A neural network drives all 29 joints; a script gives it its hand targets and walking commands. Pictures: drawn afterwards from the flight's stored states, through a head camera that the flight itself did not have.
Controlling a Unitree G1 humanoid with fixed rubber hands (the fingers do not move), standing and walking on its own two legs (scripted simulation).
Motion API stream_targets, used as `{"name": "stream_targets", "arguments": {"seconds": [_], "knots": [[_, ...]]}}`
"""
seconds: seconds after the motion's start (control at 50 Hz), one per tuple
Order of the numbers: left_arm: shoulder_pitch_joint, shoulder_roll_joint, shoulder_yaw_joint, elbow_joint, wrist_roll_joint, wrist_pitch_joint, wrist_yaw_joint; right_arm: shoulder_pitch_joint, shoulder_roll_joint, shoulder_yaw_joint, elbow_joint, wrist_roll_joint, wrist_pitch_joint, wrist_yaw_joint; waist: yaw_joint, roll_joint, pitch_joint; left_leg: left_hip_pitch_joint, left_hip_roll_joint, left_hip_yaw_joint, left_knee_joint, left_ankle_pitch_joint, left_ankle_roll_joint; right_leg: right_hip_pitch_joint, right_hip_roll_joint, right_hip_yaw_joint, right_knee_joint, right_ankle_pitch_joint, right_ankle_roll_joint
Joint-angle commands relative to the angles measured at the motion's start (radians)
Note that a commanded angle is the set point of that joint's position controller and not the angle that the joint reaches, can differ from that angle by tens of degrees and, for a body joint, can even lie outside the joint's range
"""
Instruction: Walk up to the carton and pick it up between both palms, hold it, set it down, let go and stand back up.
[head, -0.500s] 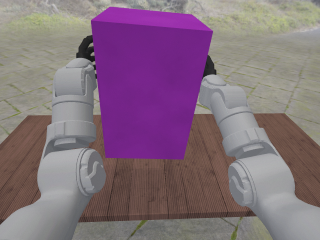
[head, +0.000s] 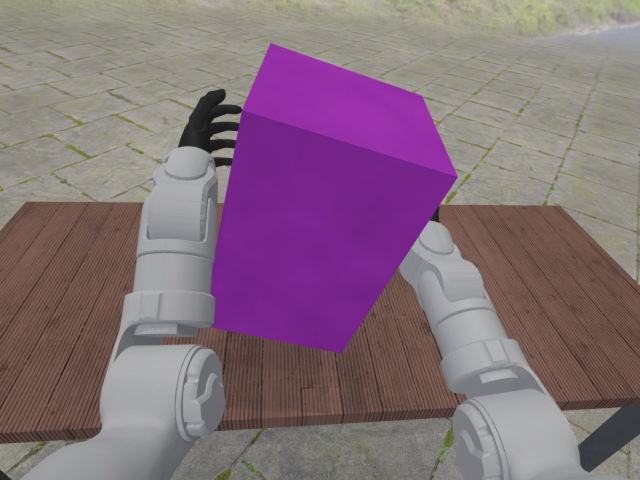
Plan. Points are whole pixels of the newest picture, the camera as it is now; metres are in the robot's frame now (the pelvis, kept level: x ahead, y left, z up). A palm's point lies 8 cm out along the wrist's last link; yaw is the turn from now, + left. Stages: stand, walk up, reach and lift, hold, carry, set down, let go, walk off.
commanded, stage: set down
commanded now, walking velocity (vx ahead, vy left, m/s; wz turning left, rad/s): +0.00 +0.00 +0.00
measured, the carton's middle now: (309, 212) +0.38 -0.02 +0.20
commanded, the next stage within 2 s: none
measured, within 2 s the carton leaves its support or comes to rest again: neither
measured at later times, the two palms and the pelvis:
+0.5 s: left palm (200, 183) +0.41 +0.11 +0.23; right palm (414, 250) +0.34 -0.16 +0.16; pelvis +0.01 +0.02 +0.00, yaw -1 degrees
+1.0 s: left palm (215, 188) +0.42 +0.09 +0.21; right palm (419, 265) +0.34 -0.16 +0.14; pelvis +0.01 +0.03 +0.00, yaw -2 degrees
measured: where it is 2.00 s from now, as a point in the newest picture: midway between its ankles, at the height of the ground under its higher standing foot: outside the picture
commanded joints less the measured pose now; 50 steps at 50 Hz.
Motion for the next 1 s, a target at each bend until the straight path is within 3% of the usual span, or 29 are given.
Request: {"name": "stream_targets", "arguments": {"seconds": [0.0,0.06,0.12,0.18,0.28,0.38,0.48,0.54,0.62,0.7,0.72,0.74,0.78,0.88,0.98], "knots": [[-0.574,-0.771,-0.447,-0.079,-0.151,-0.039,-0.129,-1.226,0.528,0.366,-0.562,0.06,-0.137,0.144,-0.014,0.119,-0.565,0.126,-0.016,0.048,-0.029,0.505,-0.077,0.145,0.052,-0.064,0.02,0.229,0.004],[-0.522,-0.751,-0.427,-0.053,-0.132,-0.033,-0.136,-1.18,0.521,0.366,-0.546,0.05,-0.141,0.145,-0.005,0.106,-0.522,0.111,-0.016,0.056,-0.04,0.474,-0.067,0.159,0.047,-0.061,0.014,0.226,0.004],[-0.493,-0.762,-0.452,-0.076,-0.137,-0.034,-0.134,-1.167,0.518,0.379,-0.586,0.053,-0.154,0.144,-0.005,0.106,-0.533,0.137,-0.013,0.057,-0.029,0.527,-0.078,0.156,0.053,-0.061,0.012,0.25,0.003],[-0.471,-0.743,-0.427,-0.06,-0.119,-0.031,-0.144,-1.101,0.499,0.349,-0.527,0.031,-0.145,0.146,-0.017,0.106,-0.462,0.115,-0.006,0.058,-0.054,0.482,-0.078,0.149,0.046,-0.063,0.008,0.212,0.005],[-0.419,-0.761,-0.464,-0.075,-0.133,-0.043,-0.154,-1.069,0.511,0.367,-0.588,0.032,-0.168,0.141,-0.029,0.102,-0.495,0.164,-0.004,0.057,-0.028,0.582,-0.091,0.145,0.051,-0.065,0.006,0.284,0.009],[-0.418,-0.744,-0.446,-0.042,-0.12,-0.057,-0.167,-1.044,0.496,0.346,-0.555,0.009,-0.174,0.148,-0.032,0.094,-0.449,0.148,0.004,0.058,-0.053,0.531,-0.096,0.122,0.048,-0.072,-0.003,0.219,0.01],[-0.432,-0.774,-0.501,-0.079,-0.156,-0.089,-0.164,-1.016,0.526,0.364,-0.58,0.009,-0.198,0.146,-0.044,0.116,-0.504,0.18,0.01,0.049,-0.032,0.601,-0.114,0.106,0.046,-0.069,0.003,0.251,0.011],[-0.403,-0.76,-0.466,-0.004,-0.138,-0.095,-0.173,-0.994,0.52,0.353,-0.542,-0.007,-0.192,0.148,-0.041,0.1,-0.443,0.143,0.007,0.05,-0.057,0.492,-0.096,0.098,0.037,-0.065,-0.008,0.207,0.011],[-0.422,-0.753,-0.44,0.014,-0.125,-0.11,-0.18,-0.996,0.538,0.348,-0.542,-0.029,-0.203,0.152,-0.022,0.09,-0.465,0.095,0.001,0.066,-0.085,0.391,-0.079,0.115,0.03,-0.066,0.0,0.196,0.013],[-0.426,-0.746,-0.418,0.059,-0.129,-0.131,-0.187,-1.016,0.558,0.352,-0.553,-0.041,-0.213,0.148,-0.01,0.067,-0.49,0.076,-0.003,0.07,-0.089,0.366,-0.064,0.122,0.028,-0.06,0.001,0.205,0.015],[-0.427,-0.755,-0.428,0.061,-0.135,-0.134,-0.186,-1.031,0.562,0.353,-0.571,-0.037,-0.219,0.148,-0.009,0.081,-0.498,0.08,-0.001,0.067,-0.081,0.392,-0.069,0.112,0.027,-0.058,0.005,0.219,0.014],[-0.461,-0.807,-0.466,-0.02,-0.174,-0.156,-0.168,-1.068,0.541,0.353,-0.607,-0.04,-0.24,0.166,-0.006,0.102,-0.591,0.111,0.008,0.069,-0.064,0.451,-0.083,0.103,0.039,-0.062,0.003,0.171,-0.001],[-0.439,-0.787,-0.452,0.037,-0.158,-0.162,-0.153,-1.034,0.543,0.34,-0.564,-0.062,-0.241,0.171,-0.01,0.094,-0.56,0.132,0.01,0.069,-0.051,0.471,-0.082,0.086,0.041,-0.066,-0.007,0.169,-0.002],[-0.406,-0.734,-0.372,0.113,-0.113,-0.142,-0.183,-0.94,0.533,0.293,-0.473,-0.099,-0.228,0.161,-0.022,0.063,-0.428,0.03,0.002,0.079,-0.115,0.309,-0.047,0.119,0.021,-0.054,-0.022,0.134,0.009],[-0.372,-0.725,-0.355,0.114,-0.099,-0.152,-0.207,-0.909,0.541,0.314,-0.499,-0.088,-0.247,0.151,-0.03,0.069,-0.461,0.054,-0.011,0.089,-0.091,0.388,-0.055,0.162,0.022,-0.057,-0.013,0.24,0.015]]}}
